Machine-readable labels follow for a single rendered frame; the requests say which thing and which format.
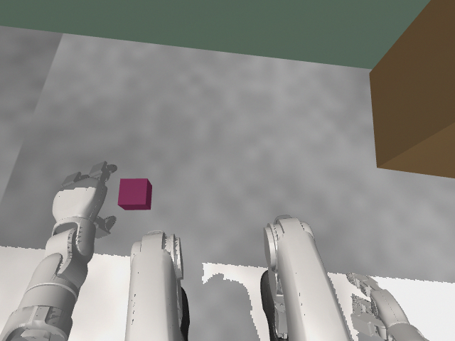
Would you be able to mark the right robot hand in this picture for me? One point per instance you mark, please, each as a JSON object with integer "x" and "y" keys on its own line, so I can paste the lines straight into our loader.
{"x": 375, "y": 317}

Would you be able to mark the right robot foot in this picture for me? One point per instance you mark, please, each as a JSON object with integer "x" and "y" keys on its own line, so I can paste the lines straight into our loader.
{"x": 268, "y": 307}

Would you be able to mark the left robot arm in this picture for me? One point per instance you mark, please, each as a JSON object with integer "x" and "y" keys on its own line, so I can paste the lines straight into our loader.
{"x": 44, "y": 313}

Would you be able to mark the right robot arm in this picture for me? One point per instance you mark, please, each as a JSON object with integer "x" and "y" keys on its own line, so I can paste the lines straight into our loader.
{"x": 404, "y": 332}

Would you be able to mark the left robot hand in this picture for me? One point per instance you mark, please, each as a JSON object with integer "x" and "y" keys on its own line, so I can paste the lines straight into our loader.
{"x": 83, "y": 196}

